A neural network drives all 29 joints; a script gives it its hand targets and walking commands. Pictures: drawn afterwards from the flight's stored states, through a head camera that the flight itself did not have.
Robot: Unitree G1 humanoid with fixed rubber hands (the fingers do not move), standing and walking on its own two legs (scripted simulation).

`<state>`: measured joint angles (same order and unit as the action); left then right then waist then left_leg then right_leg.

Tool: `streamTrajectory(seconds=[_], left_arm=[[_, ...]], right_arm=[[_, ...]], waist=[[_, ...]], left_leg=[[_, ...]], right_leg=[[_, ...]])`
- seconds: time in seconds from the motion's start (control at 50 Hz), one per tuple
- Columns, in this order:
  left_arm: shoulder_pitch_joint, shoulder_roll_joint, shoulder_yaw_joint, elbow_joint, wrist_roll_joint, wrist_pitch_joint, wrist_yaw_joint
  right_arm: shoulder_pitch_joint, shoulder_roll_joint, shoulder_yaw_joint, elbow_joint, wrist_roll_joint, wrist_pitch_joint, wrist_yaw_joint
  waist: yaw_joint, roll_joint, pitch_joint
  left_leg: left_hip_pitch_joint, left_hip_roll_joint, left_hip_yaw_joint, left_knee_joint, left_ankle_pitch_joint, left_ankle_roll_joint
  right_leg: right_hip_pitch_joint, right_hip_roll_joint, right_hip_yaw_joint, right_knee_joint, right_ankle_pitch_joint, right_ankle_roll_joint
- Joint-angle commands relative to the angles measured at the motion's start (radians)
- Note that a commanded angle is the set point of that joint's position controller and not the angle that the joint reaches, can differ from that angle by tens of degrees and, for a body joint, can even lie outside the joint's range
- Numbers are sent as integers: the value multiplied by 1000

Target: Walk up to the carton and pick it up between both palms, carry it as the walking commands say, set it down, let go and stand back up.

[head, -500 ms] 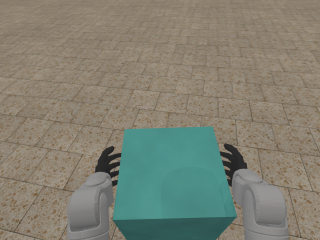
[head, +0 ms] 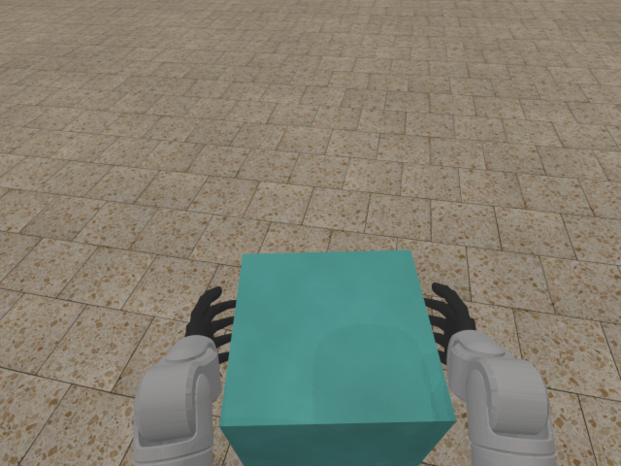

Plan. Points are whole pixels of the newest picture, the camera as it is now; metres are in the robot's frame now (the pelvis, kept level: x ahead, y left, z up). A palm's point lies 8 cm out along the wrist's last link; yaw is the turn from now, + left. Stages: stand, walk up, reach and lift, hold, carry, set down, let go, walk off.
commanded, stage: carry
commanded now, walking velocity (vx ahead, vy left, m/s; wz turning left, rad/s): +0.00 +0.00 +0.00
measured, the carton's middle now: (328, 371) +0.27 -0.01 +0.00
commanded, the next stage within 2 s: none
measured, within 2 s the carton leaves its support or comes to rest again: neither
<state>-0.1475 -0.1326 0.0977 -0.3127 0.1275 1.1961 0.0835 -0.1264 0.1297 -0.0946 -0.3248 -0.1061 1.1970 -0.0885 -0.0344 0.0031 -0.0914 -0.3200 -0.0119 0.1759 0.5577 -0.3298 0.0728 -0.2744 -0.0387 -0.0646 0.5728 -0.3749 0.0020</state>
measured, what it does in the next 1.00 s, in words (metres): stands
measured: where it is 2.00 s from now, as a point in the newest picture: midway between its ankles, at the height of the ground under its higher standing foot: outside the picture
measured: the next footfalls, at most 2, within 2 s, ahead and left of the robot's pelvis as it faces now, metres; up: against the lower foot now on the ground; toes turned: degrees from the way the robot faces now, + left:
right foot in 1.50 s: -0.04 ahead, -0.23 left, +0.00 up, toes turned -15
left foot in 1.84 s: -0.10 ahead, -0.03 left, +0.00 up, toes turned -5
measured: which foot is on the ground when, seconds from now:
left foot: down 0.00-1.00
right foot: down 0.00-1.00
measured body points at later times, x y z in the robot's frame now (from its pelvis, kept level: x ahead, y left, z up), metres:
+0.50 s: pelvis +0.00 -0.02 +0.00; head -0.02 -0.02 +0.45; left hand +0.28 +0.13 +0.06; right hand +0.28 -0.17 +0.06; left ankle -0.02 +0.07 -0.73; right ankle -0.06 -0.12 -0.73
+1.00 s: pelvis -0.04 -0.03 +0.01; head -0.06 -0.02 +0.46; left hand +0.25 +0.12 +0.05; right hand +0.24 -0.18 +0.05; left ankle -0.02 +0.07 -0.73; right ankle -0.06 -0.12 -0.73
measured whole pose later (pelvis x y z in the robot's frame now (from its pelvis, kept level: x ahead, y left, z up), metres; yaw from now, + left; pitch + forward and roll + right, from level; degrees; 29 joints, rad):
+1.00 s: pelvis -0.04 -0.03 +0.01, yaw +0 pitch +3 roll +0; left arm -0.14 -0.13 0.12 -0.04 0.19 0.94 0.05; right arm -0.14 0.13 -0.11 -0.03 -0.16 0.94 -0.05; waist -0.02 -0.01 -0.14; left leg -0.32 0.03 0.16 0.51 -0.24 0.04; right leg -0.28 0.00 -0.08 0.52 -0.31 -0.04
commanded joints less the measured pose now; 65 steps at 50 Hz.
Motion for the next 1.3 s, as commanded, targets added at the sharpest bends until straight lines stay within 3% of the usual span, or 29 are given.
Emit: streamTrajectory(seconds=[0.0, 0.04, 0.12, 0.22, 0.64, 1.12, 1.14, 1.16, 1.2, 1.22, 1.26, 1.28], left_arm=[[-396, -881, -604, 46, -306, -51, -232], [-436, -909, -686, -77, -367, -48, -228], [-396, -867, -639, 22, -324, -49, -228], [-433, -872, -653, 21, -336, -62, -231], [-436, -833, -570, 130, -248, -195, -224], [-419, -800, -526, 223, -181, -346, -221], [-463, -834, -622, 64, -261, -327, -219], [-514, -887, -784, -208, -403, -252, -211], [-368, -821, -727, -118, -370, -130, -205], [-350, -804, -721, -110, -371, -93, -210], [-377, -789, -716, -112, -389, -40, -227], [-403, -792, -712, -113, -395, -23, -235]], right_arm=[[-475, 830, 649, -5, 345, -52, 252], [-502, 861, 720, -110, 407, -49, 252], [-445, 815, 659, 4, 349, -50, 245], [-468, 820, 658, 11, 351, -64, 243], [-487, 799, 582, 126, 281, -197, 240], [-469, 771, 532, 222, 204, -352, 237], [-509, 814, 626, 64, 284, -332, 235], [-552, 873, 784, -200, 425, -260, 227], [-369, 795, 720, -93, 375, -138, 216], [-334, 766, 710, -83, 364, -103, 215], [-330, 736, 707, -83, 351, -57, 213], [-343, 741, 711, -96, 346, -40, 213]], waist=[[16, -30, -348], [17, -1, -349], [15, -7, -339], [14, -8, -303], [20, -12, -262], [19, -6, -248], [18, -20, -245], [20, -15, -250], [20, 43, -307], [18, 84, -322], [10, 189, -285], [7, 156, -258]], left_leg=[[207, 158, -138, 4, 608, -49], [227, 163, -137, 14, 668, -39], [222, 159, -136, 39, 668, -29], [200, 158, -139, 37, 627, -26], [145, 161, -157, -66, 346, -24], [121, 168, -163, -118, 249, -28], [128, 184, -163, -114, 260, -31], [135, 206, -169, -89, 298, -29], [200, 297, -235, -47, 404, 16], [234, 359, -277, -48, 480, 56], [236, 518, -383, -108, 583, 173], [211, 556, -394, -138, 584, 200]], right_leg=[[101, -125, 67, -18, 643, -64], [87, -114, 64, -16, 603, -60], [81, -114, 67, -8, 648, -65], [68, -114, 72, -12, 634, -64], [45, -106, 103, -91, 418, -68], [24, -98, 111, -140, 319, -60], [6, -90, 112, -130, 325, -59], [-28, -79, 105, -84, 342, -59], [-124, -54, 86, 59, 330, -56], [-187, -35, 68, 132, 252, -48], [-336, 4, 58, 343, -142, -29], [-379, -18, 70, 432, -207, -22]])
